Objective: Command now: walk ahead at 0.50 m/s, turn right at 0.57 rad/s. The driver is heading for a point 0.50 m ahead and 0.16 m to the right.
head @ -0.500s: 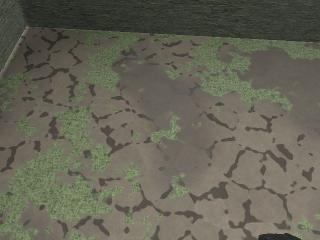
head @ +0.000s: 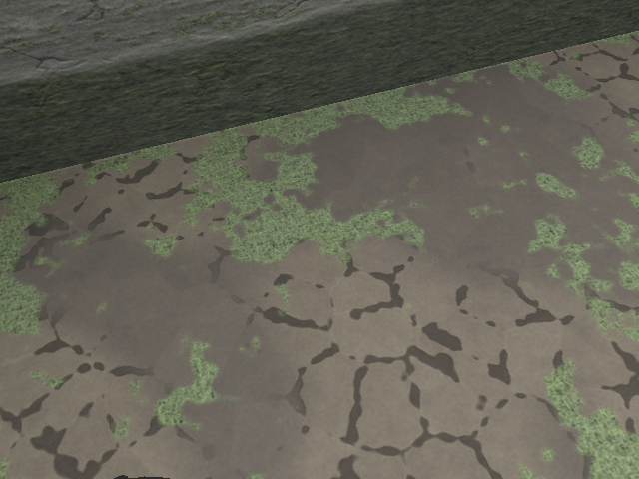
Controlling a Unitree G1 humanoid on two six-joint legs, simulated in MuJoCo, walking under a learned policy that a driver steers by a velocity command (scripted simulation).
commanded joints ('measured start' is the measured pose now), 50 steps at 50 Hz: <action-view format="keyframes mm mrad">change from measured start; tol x32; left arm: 1 376 285 93 48 15 -12 35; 50 224 193 -13 -28 -1 1 68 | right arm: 1 32 -69 -14 -139 15 2 18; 22 -548 -119 8 -381 -7 26 53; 29 -33 -341 -51 -307 -47 -14 -1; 50 -17 -86 21 -199 -4 36 28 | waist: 1 133 -205 -305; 24 123 -78 -13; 29 -25 240 -396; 50 -11 -148 -134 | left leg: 1 -594 36 -72 804 103 30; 22 -785 -41 -339 165 436 -10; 27 -223 -108 -332 -32 370 69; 30 181 395 -1080 -123 615 297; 37 -212 175 -464 -177 1146 235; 45 -288 138 -373 -176 867 204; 50 -435 -13 -322 25 76 52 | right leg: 1 747 -300 563 -124 -112 -209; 2 787 -377 904 -294 -114 -266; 7 351 -187 416 -338 343 -123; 27 382 -73 457 35 717 37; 29 -22 150 283 615 -234 109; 31 -93 74 273 764 -285 118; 50 439 -309 460 -225 433 74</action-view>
